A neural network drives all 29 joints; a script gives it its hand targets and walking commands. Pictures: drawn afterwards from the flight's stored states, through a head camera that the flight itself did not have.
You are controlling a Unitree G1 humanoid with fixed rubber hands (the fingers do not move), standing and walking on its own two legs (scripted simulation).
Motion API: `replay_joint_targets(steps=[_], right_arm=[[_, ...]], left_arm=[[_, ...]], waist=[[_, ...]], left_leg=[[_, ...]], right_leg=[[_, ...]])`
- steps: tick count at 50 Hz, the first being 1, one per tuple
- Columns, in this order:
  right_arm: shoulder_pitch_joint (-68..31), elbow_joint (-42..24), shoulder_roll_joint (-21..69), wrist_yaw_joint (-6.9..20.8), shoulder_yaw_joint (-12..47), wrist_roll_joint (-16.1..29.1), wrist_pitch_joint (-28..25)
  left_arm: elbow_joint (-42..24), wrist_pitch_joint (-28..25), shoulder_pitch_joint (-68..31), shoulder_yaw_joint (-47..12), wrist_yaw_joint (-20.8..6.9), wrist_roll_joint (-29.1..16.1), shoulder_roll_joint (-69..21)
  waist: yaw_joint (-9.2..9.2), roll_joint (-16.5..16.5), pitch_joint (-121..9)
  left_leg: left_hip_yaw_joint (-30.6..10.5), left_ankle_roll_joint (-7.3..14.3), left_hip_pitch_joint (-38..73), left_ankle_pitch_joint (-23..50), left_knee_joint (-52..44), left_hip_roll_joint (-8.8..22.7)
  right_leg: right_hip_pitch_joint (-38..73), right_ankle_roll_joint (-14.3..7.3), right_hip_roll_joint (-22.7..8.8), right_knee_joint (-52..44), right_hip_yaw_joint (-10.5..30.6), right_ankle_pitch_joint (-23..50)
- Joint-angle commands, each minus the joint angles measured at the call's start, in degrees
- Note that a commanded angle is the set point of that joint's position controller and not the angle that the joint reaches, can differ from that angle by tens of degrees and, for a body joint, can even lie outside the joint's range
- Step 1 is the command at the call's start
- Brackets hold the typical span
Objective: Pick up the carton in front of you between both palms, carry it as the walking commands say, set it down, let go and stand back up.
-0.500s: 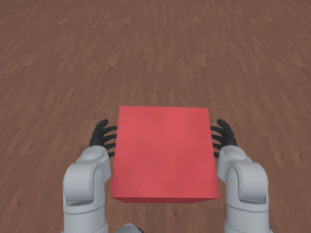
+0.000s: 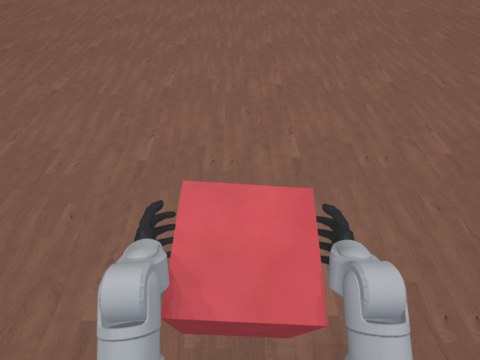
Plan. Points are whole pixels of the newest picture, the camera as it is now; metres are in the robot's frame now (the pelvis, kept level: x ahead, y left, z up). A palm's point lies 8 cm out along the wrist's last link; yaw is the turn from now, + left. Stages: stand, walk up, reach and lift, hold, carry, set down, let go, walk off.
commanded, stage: carry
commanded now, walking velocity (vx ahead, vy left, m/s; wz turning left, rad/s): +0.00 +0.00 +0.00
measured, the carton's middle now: (241, 268) +0.29 +0.01 -0.01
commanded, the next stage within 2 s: none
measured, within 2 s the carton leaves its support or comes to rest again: neither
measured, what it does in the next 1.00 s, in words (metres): walks ahead: right foot, then left foot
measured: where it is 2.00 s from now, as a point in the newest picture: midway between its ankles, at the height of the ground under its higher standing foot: outside the picture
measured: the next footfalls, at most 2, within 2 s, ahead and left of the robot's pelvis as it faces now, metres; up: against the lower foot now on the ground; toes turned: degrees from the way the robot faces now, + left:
right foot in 0.04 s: +0.19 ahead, -0.12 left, +0.00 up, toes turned -10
left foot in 0.28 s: +0.18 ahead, +0.10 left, +0.00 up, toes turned +9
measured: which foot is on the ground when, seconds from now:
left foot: down 0.00-0.08, up 0.10-0.26, down 0.28-0.92, up 0.94-1.00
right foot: up 0.00-0.02, down 0.04-0.74, up 0.76-0.88, down 0.90-1.00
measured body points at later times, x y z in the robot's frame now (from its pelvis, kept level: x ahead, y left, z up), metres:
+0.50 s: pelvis +0.21 -0.01 +0.00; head +0.20 -0.01 +0.45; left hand +0.49 +0.14 +0.09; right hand +0.49 -0.15 +0.09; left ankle +0.14 +0.10 -0.74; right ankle +0.15 -0.12 -0.74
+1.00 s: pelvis +0.29 -0.01 -0.01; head +0.29 -0.03 +0.44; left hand +0.57 +0.13 +0.06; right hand +0.56 -0.16 +0.04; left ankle +0.19 +0.10 -0.72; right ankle +0.33 -0.07 -0.74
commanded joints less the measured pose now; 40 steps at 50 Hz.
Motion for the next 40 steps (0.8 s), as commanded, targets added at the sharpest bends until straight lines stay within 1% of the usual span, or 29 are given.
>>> replay_joint_targets(steps=[1,2,3,4,5,6,7,8,11,14,15,18,20,23,24,26,28,29,30,31,32,33,34,35,36,37,38,39,40], right_arm=[[-22.1,-5.9,55.0,15.3,33.5,20.7,-0.5],[-22.1,-5.7,55.0,15.1,33.1,20.5,0.1],[-22.4,-4.4,56.7,15.4,33.5,20.5,0.0],[-23.5,-3.0,57.7,15.7,34.7,21.6,-0.1],[-25.5,-5.0,59.8,16.2,35.6,22.4,-0.6],[-26.9,-4.7,60.5,16.4,35.3,22.0,-0.9],[-27.3,-5.7,62.8,16.8,36.2,23.6,-1.7],[-26.6,-6.0,64.2,16.8,36.9,24.4,-2.1],[-26.0,-7.8,65.3,16.3,36.5,23.3,-3.0],[-24.6,-9.5,63.0,16.0,35.0,23.1,-2.6],[-23.5,-5.2,62.7,16.2,34.9,21.9,-1.9],[-22.8,-4.7,63.6,16.5,35.0,22.6,-1.8],[-21.7,-1.8,59.8,16.7,33.1,21.8,-0.9],[-20.6,-0.4,61.3,17.0,32.2,21.1,-1.2],[-21.0,2.8,60.8,16.8,31.9,20.5,-1.1],[-24.8,-2.2,63.1,17.0,33.6,23.0,-2.0],[-24.9,-0.8,62.8,16.8,34.0,22.7,-1.8],[-26.2,-3.8,62.6,16.8,34.4,23.2,-2.1],[-27.2,-5.0,64.0,16.8,34.9,24.4,-2.0],[-28.0,-5.2,63.5,16.6,35.5,24.2,-2.3],[-25.8,-6.5,62.8,16.4,35.6,24.1,-2.0],[-27.0,-7.0,63.2,16.1,35.5,24.1,-2.0],[-25.6,-5.3,62.2,16.0,34.5,23.4,-1.8],[-23.8,-4.8,61.7,16.1,34.2,22.9,-1.8],[-23.3,-3.9,61.8,16.3,33.7,22.7,-1.9],[-20.6,-4.0,62.1,16.8,34.1,23.1,-1.9],[-17.7,-1.4,62.5,17.0,34.2,22.7,-2.2],[-17.3,-3.4,62.5,17.3,34.3,22.1,-2.6],[-19.3,-3.6,62.7,17.4,34.3,21.9,-2.9]], left_arm=[[-1.2,0.3,-21.0,-34.0,-16.7,-23.4,-53.3],[0.9,0.4,-18.2,-33.1,-17.0,-22.6,-52.2],[0.0,0.2,-19.9,-33.7,-17.4,-23.1,-53.2],[0.0,-0.2,-21.3,-34.0,-17.8,-24.0,-54.6],[-1.4,-0.8,-23.4,-34.1,-18.1,-23.2,-55.6],[-0.5,-1.3,-23.7,-33.2,-18.6,-22.9,-56.7],[-5.4,-2.1,-27.7,-35.5,-18.5,-25.1,-58.2],[-7.2,-2.5,-28.8,-36.1,-18.2,-26.1,-60.0],[-9.4,-2.9,-28.4,-36.4,-18.1,-25.7,-59.8],[-8.4,-2.2,-26.6,-36.1,-17.8,-25.7,-59.6],[-8.2,-2.1,-27.9,-35.5,-17.9,-25.3,-57.9],[-8.4,-1.3,-27.5,-35.8,-17.2,-24.8,-57.3],[-2.6,-0.7,-24.2,-35.0,-17.3,-23.2,-56.4],[-3.4,-0.7,-25.3,-36.8,-17.2,-22.9,-56.5],[-2.4,-0.9,-27.6,-36.4,-17.3,-23.7,-56.4],[-3.1,-1.2,-27.4,-35.8,-17.4,-24.4,-58.2],[-4.9,-1.4,-30.0,-35.4,-17.5,-24.3,-57.7],[-4.4,-1.3,-28.8,-36.6,-17.6,-24.7,-58.3],[-7.4,-2.0,-29.7,-37.0,-17.4,-25.7,-59.1],[-5.7,-1.7,-29.4,-36.2,-17.2,-24.5,-58.9],[-6.9,-1.8,-27.8,-35.9,-17.0,-24.6,-58.5],[-6.2,-1.7,-27.3,-35.7,-17.1,-24.6,-57.6],[-6.1,-1.7,-26.3,-35.9,-16.9,-25.3,-57.5],[-7.4,-1.6,-26.7,-34.3,-17.0,-24.6,-57.5],[-3.6,-1.1,-24.1,-35.1,-17.1,-23.5,-57.6],[-5.7,-1.6,-23.2,-36.2,-17.3,-23.7,-57.7],[-5.9,-1.7,-24.2,-36.9,-17.3,-23.4,-58.3],[-5.7,-2.2,-24.1,-37.8,-17.5,-23.9,-58.6],[-4.6,-2.7,-23.6,-37.7,-17.8,-22.9,-58.4]], waist=[[1.21,-3.4,-17.2],[1.58,-15.4,-19.2],[1.37,-15.3,-18.8],[1.04,-11.1,-19.2],[0.79,-9.7,-18.6],[1.5,-11.0,-16.8],[1.32,-9.1,-17.3],[1.39,-9.1,-19.5],[0.65,-10.4,-22.1],[0.82,0.6,-21.4],[1.19,1.7,-20.8],[0.9,0.5,-20.9],[0.47,1.3,-19.0],[0.53,5.2,-19.8],[0.36,3.9,-18.7],[0.09,4.5,-17.6],[0.21,-1.6,-15.2],[0.35,-1.7,-16.5],[0.91,-6.9,-17.1],[0.82,-10.4,-14.4],[1.0,-12.0,-13.2],[-0.17,-10.8,-15.1],[-0.07,-5.9,-15.8],[-0.32,1.2,-14.9],[-1.22,15.8,-13.1],[-1.4,18.8,-12.2],[-2.15,15.9,-13.0],[-2.33,10.5,-11.9],[-2.21,9.2,-12.8]], left_leg=[[1.8,-1.8,-14.4,19.6,24.1,4.3],[0.1,-2.5,-25.5,-1.5,32.8,-2.1],[-5.2,-1.6,-29.5,-16.2,36.4,-1.2],[-8.3,-1.3,-27.7,-15.8,33.0,0.6],[-7.4,-1.3,-26.0,-15.0,25.1,1.0],[-6.2,-1.3,-24.4,-12.9,20.3,1.1],[-5.9,-1.4,-19.9,-10.8,14.4,0.0],[-3.8,-1.3,-16.8,-5.6,7.7,-1.0],[-3.1,-1.7,-6.7,14.0,4.1,2.7],[-6.8,0.0,-1.3,27.5,6.2,6.7],[-7.3,0.5,-1.6,32.8,7.8,7.5],[-6.2,-0.5,-0.9,39.8,10.7,7.0],[-6.5,0.0,-1.6,43.9,12.2,6.7],[-8.0,1.6,1.1,59.0,13.0,7.8],[-7.4,1.5,2.8,58.6,13.6,8.0],[-5.4,0.6,3.3,59.0,17.2,5.5],[-4.1,0.0,-3.7,49.6,18.2,4.2],[-3.5,-0.3,-6.8,41.8,17.8,3.0],[-1.2,-1.2,-14.5,30.7,17.2,1.8],[0.6,-1.6,-21.4,11.2,10.9,-0.9],[0.3,-1.3,-22.8,5.4,7.5,-2.1],[1.3,-1.5,-16.0,10.9,-0.8,-2.3],[0.2,-1.7,-5.0,25.5,-1.3,-1.3],[-3.1,0.3,7.5,51.3,0.6,1.4],[-9.0,4.4,29.9,86.5,10.4,6.9],[-12.0,7.2,33.7,93.1,12.5,10.5],[-12.6,6.8,36.5,89.5,13.4,10.7],[-12.7,6.8,35.4,84.5,13.4,10.2],[-12.1,6.3,29.9,76.9,13.0,9.5]], right_leg=[[34.4,-4.9,-6.9,-4.4,7.8,24.0],[41.5,-10.4,-15.0,-6.2,21.8,36.9],[43.1,-11.9,-19.0,-7.2,24.2,45.8],[42.1,-10.8,-17.2,-7.3,21.1,49.5],[40.4,-9.3,-16.1,-8.0,17.4,45.1],[36.4,-8.9,-15.9,-9.6,14.6,38.9],[34.6,-7.4,-12.8,-9.7,11.5,35.6],[35.4,-6.8,-10.3,-7.7,7.9,37.0],[32.1,-2.0,-7.8,-4.3,3.9,33.1],[25.0,-1.1,-6.3,-4.2,2.8,18.0],[24.0,-0.8,-5.3,-4.3,2.4,15.3],[24.9,-1.0,-3.7,-0.8,3.0,24.0],[23.1,-0.6,-4.2,1.7,3.7,28.5],[20.5,0.6,-1.6,2.8,1.1,18.7],[18.1,0.6,-1.4,2.2,1.5,17.0],[17.3,0.7,0.2,0.0,0.1,20.7],[23.2,0.7,-1.0,-0.1,0.9,33.5],[27.2,0.7,-1.2,-0.8,1.8,37.3],[35.3,-1.0,-3.4,1.7,3.9,49.5],[40.2,-3.1,-5.5,2.0,5.0,58.3],[41.7,-4.4,-5.9,2.9,5.4,61.7],[38.8,-3.9,-4.7,6.8,2.6,60.7],[29.3,-1.7,-1.7,9.0,0.3,47.6],[16.3,-0.8,0.6,13.4,-1.3,31.1],[-10.0,0.6,6.4,18.2,-5.4,-12.7],[-16.7,-0.7,6.3,18.4,-3.7,-26.6],[-19.6,-1.1,6.0,13.9,-2.0,-27.9],[-19.2,-1.1,7.1,8.9,-2.2,-24.4],[-12.3,-1.2,6.6,2.3,-1.3,-17.5]])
